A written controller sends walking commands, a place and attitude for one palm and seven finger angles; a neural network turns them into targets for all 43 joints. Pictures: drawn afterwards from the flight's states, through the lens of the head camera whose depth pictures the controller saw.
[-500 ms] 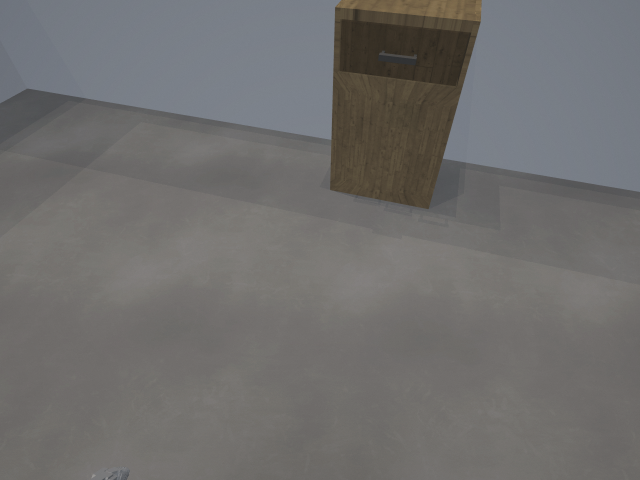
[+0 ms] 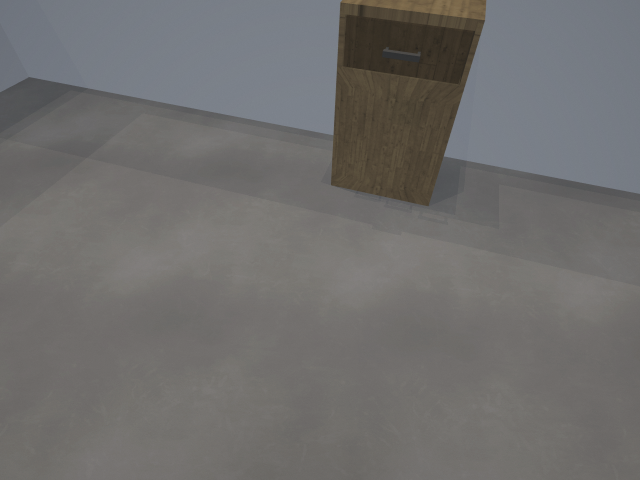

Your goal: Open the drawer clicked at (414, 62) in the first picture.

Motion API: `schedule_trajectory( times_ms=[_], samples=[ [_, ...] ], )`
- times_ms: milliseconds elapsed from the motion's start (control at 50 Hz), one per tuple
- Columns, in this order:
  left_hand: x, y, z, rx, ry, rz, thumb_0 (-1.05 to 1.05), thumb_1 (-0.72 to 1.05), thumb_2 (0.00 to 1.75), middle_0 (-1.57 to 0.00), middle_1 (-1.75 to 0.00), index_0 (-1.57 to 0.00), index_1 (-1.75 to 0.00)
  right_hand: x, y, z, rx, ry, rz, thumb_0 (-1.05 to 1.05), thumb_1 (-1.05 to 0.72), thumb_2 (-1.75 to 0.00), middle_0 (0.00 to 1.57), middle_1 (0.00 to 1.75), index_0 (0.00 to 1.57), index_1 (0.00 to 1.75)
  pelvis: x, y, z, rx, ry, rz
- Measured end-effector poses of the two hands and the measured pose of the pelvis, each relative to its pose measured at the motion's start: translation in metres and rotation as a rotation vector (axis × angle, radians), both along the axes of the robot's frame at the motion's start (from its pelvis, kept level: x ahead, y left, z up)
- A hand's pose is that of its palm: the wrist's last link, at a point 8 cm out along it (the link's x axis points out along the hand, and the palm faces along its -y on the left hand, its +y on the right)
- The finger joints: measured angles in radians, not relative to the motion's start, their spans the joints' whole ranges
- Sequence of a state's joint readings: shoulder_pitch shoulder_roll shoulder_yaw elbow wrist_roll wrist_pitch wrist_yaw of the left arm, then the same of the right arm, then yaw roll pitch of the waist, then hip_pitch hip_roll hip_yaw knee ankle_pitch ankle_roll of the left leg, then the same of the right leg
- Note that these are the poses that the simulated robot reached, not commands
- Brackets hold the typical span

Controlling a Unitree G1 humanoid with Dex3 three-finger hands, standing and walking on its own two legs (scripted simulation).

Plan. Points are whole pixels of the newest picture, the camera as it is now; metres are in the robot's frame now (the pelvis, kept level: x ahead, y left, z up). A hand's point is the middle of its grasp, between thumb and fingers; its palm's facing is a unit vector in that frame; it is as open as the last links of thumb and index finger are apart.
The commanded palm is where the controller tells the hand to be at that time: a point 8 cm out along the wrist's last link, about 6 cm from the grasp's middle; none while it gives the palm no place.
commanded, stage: stand and wait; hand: left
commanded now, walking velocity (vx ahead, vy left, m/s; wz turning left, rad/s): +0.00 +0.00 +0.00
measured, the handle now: (402, 53) +1.49 -0.22 -0.08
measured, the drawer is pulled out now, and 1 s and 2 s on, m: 0.00 0.00 0.00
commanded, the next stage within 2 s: look at it before walking up in 0.32 s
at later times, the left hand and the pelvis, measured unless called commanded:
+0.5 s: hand out of the picture +0.07 +0.25 -0.15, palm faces -0.03 -0.94 -0.34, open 7.4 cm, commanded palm none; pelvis +0.00 +0.01 +0.00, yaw +0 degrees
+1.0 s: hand out of the picture +0.08 +0.26 -0.15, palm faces -0.03 -0.94 -0.34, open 7.4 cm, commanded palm none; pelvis +0.01 +0.01 +0.00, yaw +0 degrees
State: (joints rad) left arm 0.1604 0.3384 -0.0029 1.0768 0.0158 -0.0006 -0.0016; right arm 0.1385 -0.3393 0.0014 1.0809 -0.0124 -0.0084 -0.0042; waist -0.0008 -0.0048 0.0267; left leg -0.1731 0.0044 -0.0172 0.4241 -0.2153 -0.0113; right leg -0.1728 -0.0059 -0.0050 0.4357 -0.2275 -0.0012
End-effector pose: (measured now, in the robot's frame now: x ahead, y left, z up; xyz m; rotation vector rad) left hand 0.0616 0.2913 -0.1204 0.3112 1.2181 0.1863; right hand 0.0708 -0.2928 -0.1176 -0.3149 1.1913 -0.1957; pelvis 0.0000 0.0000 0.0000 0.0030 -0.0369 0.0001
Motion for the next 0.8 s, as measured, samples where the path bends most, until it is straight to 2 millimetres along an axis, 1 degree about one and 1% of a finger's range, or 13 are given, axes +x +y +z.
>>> schedule_trajectory(
  times_ms=[100,220,520,800],
  samples=[
    [-0.007,0.004,0.000,0.007,0.020,0.005,0.00,0.90,0.90,-0.21,-0.30,-0.21,-0.30,-0.011,-0.002,-0.001,-0.005,0.028,-0.011,0.01,-0.91,-0.90,0.21,0.30,0.21,0.30,-0.001,0.001,0.001,-0.001,-0.001,0.000],
    [-0.006,0.007,0.001,0.009,0.018,0.002,0.00,0.90,0.90,-0.20,-0.30,-0.21,-0.30,-0.014,0.000,0.000,-0.004,0.034,-0.016,0.01,-0.91,-0.90,0.21,0.30,0.21,0.30,-0.003,0.003,0.001,-0.002,-0.002,-0.001],
    [0.008,0.008,0.003,0.002,-0.015,-0.014,0.00,0.90,0.90,-0.20,-0.30,-0.21,-0.30,-0.003,0.008,0.002,0.005,0.004,-0.006,0.00,-0.91,-0.90,0.21,0.30,0.21,0.30,-0.002,0.007,0.002,0.000,0.001,-0.002],
    [0.008,0.009,0.004,0.008,-0.002,-0.010,0.00,0.90,0.90,-0.20,-0.30,-0.21,-0.30,0.006,0.007,0.003,0.005,0.002,-0.001,0.00,-0.91,-0.90,0.21,0.30,0.21,0.30,0.003,0.007,0.003,0.000,0.002,-0.002]
  ],
)
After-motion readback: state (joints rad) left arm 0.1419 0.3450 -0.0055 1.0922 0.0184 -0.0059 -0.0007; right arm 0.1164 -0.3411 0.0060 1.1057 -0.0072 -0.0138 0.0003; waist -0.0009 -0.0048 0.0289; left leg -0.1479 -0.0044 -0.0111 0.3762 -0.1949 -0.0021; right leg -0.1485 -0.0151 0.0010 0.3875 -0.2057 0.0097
